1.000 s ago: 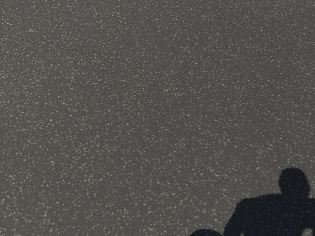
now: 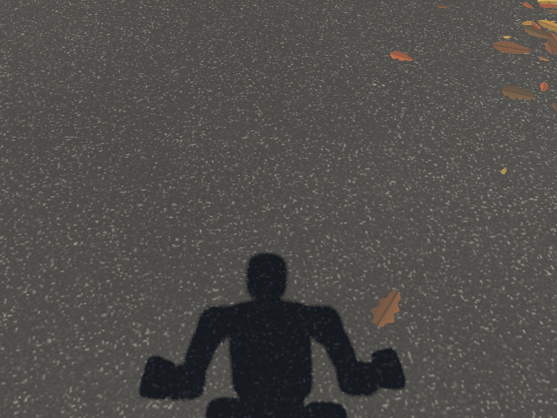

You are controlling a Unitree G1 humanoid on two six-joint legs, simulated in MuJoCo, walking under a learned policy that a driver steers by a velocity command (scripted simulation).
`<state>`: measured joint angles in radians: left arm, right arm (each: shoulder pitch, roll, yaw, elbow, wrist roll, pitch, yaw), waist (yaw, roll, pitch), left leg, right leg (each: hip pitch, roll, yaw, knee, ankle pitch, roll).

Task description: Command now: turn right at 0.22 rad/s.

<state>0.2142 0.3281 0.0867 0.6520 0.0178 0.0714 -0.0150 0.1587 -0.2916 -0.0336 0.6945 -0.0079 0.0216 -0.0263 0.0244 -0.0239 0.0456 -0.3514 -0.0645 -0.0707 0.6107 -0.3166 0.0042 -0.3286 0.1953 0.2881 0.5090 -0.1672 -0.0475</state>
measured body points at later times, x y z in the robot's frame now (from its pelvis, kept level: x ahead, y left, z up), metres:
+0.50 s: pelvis +0.00 -0.02 +0.01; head +0.04 -0.01 +0.46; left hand +0.04 +0.30 -0.09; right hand +0.19 -0.27 -0.11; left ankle +0.00 +0.10 -0.70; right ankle +0.01 -0.11 -0.74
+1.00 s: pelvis -0.02 +0.01 +0.00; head -0.01 +0.06 +0.44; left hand -0.16 +0.27 -0.14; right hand +0.30 -0.04 -0.08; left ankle -0.07 +0.08 -0.73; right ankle +0.03 -0.10 -0.68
